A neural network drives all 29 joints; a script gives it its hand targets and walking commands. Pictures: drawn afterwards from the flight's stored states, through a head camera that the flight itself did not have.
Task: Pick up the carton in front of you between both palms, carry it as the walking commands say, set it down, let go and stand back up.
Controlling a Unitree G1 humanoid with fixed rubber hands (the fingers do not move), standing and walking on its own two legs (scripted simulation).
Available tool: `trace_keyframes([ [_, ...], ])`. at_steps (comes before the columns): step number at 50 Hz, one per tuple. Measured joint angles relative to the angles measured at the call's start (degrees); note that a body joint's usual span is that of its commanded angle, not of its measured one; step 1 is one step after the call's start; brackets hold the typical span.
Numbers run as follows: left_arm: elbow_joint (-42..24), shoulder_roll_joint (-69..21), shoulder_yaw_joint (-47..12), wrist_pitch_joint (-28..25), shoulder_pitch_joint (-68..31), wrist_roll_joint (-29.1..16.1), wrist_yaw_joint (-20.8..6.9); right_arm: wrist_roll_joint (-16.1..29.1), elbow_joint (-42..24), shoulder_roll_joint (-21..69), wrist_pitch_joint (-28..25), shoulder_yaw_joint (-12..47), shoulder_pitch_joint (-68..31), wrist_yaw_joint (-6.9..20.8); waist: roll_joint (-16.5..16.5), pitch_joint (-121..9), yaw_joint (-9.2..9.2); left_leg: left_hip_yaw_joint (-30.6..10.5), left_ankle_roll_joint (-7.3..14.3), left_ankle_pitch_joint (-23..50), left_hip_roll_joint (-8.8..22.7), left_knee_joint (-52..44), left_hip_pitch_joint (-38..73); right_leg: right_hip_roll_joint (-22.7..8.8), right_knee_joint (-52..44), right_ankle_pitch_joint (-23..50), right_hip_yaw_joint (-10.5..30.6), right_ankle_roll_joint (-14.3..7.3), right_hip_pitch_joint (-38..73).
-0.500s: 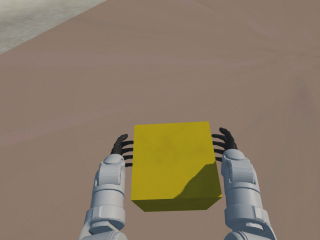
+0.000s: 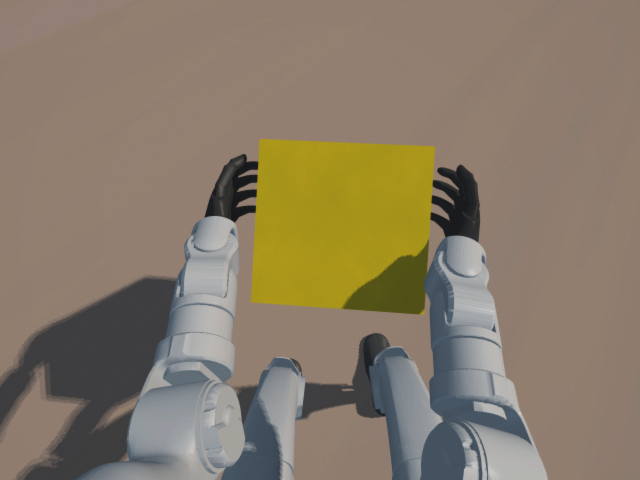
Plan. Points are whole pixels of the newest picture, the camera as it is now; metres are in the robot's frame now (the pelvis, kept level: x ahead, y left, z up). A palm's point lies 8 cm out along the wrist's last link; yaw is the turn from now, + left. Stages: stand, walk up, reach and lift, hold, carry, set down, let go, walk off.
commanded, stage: set down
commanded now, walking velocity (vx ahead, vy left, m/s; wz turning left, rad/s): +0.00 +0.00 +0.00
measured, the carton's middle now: (341, 226) +0.42 -0.01 -0.19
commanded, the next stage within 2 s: none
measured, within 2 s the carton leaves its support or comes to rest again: rests again in 1.90 s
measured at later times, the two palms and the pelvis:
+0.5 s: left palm (255, 206) +0.47 +0.14 -0.23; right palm (432, 241) +0.40 -0.15 -0.21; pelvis -0.01 +0.03 -0.13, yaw +1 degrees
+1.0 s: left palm (279, 209) +0.50 +0.12 -0.38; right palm (416, 255) +0.40 -0.16 -0.37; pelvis -0.05 +0.02 -0.24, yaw +0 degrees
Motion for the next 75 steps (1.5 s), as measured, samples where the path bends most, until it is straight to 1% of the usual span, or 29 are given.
trace_keyframes([
  [5,0.1,0.8,-0.3,0.9,-2.8,-2.4,1.1,0.4,-1.8,0.5,0.5,-1.1,-1.7,0.4,1.2,-5.0,-1.17,0.5,0.8,-2.4,-1.4,7.9,-11.0,-0.4,7.5,-2.5,0.5,1.3,-10.7],
  [10,2.6,1.1,0.2,2.6,-6.1,-2.2,1.9,-0.7,-2.0,1.0,2.3,-4.1,-3.7,2.1,2.0,-8.9,-2.57,0.9,1.6,-4.6,-2.7,14.5,-19.1,-0.7,13.8,-4.9,1.0,2.4,-18.5],
  [16,6.2,1.8,-1.3,3.4,-9.5,-2.2,4.0,-0.8,-0.7,0.1,3.3,-6.5,-5.8,3.4,2.2,-11.9,-3.83,1.4,2.1,-6.7,-3.7,21.2,-27.6,-0.7,20.3,-7.1,1.4,3.4,-26.8],
  [23,9.2,3.9,-4.8,3.0,-13.6,-4.1,6.4,1.2,0.7,-1.3,2.7,-7.3,-8.7,3.2,2.0,-12.5,-4.82,1.5,2.0,-8.8,-4.4,28.9,-36.8,-0.2,27.5,-9.0,1.4,4.1,-35.8],
  [30,12.8,6.9,-8.3,2.8,-19.2,-6.2,7.5,3.5,1.3,-2.1,2.3,-7.6,-11.7,1.9,2.0,-10.7,-5.36,1.4,1.6,-10.3,-5.1,36.0,-44.2,0.4,34.4,-10.3,1.2,4.6,-43.2],
  [37,17.7,9.8,-10.8,2.4,-26.1,-7.5,7.6,4.8,2.4,-2.6,2.1,-8.3,-15.6,0.2,2.1,-7.3,-5.67,1.4,1.0,-11.2,-5.6,42.4,-50.1,1.0,40.5,-10.9,1.1,5.0,-49.0],
  [45,23.2,13.1,-13.0,1.8,-34.2,-8.3,6.8,5.7,4.5,-3.5,1.6,-9.5,-21.2,-1.4,2.0,-2.3,-6.17,1.3,0.3,-11.5,-6.1,48.7,-55.7,1.8,46.4,-10.9,0.9,5.4,-54.5],
  [51,26.6,15.8,-15.6,1.5,-39.9,-9.6,6.3,6.7,6.2,-4.3,1.2,-10.1,-25.2,-2.0,1.7,2.0,-6.74,1.2,-0.1,-11.7,-6.4,53.0,-59.4,2.2,50.3,-10.9,0.5,5.8,-58.1],
  [56,29.5,18.0,-18.9,1.2,-44.5,-11.5,6.2,8.1,7.7,-5.3,0.6,-10.1,-28.4,-2.3,1.3,6.1,-7.34,1.1,-0.3,-12.0,-6.6,56.6,-62.0,2.4,53.5,-11.1,0.2,6.1,-60.5],
  [59,31.2,19.9,-21.2,0.9,-46.3,-12.9,6.3,9.1,10.8,-7.2,1.5,-9.5,-31.8,-2.0,0.7,7.8,-8.57,1.2,-0.2,-12.5,-6.5,58.8,-63.2,2.8,55.4,-11.4,0.1,6.5,-61.6],
  [63,32.2,20.6,-23.6,0.2,-48.0,-14.0,6.1,10.4,13.5,-9.1,1.3,-10.1,-34.0,-1.2,-0.5,9.5,-9.77,1.3,0.2,-13.4,-6.5,61.4,-64.0,2.8,57.7,-12.3,-0.1,6.9,-62.2],
  [65,32.6,19.7,-23.9,0.4,-48.5,-13.6,5.5,11.2,14.2,-9.5,1.2,-10.6,-33.8,-0.3,-1.1,9.2,-9.85,1.2,0.3,-13.9,-6.6,62.4,-64.4,2.7,58.5,-12.9,-0.4,6.9,-62.5],
  [67,32.9,19.0,-23.3,0.8,-48.8,-12.2,5.7,11.1,14.7,-9.4,1.2,-11.9,-33.7,-0.1,-1.4,8.7,-9.74,1.0,0.5,-14.3,-6.4,63.2,-64.8,2.7,59.0,-13.3,-0.8,7.0,-62.8],
  [75,33.6,17.4,-19.7,0.5,-48.5,-8.0,5.0,8.1,15.4,-9.1,0.4,-16.0,-33.8,2.4,-0.9,7.9,-9.16,1.6,1.7,-14.9,-5.9,64.6,-65.7,2.7,59.8,-13.9,-0.7,7.8,-63.1],
])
